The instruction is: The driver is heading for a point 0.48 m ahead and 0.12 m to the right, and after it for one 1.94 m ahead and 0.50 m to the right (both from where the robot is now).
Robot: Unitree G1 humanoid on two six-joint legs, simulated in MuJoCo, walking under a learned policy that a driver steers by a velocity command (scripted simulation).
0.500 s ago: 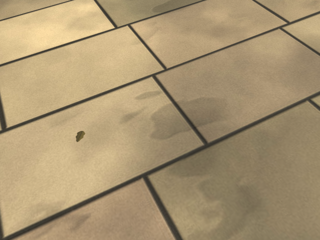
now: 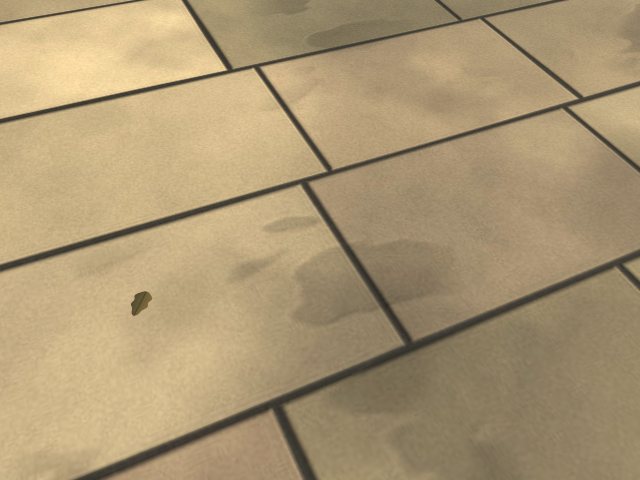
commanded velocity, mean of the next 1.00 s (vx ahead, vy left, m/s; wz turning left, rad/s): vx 0.49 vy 0.00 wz -0.37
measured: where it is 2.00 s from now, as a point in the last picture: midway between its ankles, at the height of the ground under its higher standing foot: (440, 301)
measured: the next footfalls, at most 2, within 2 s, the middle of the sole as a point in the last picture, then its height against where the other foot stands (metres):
right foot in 0.34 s outside the picture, level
left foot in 0.88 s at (334, 405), level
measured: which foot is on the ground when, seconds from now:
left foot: down 0.00-0.36, up 0.38-0.86, down 0.88-1.00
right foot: up 0.00-0.32, down 0.34-0.90, up 0.92-1.00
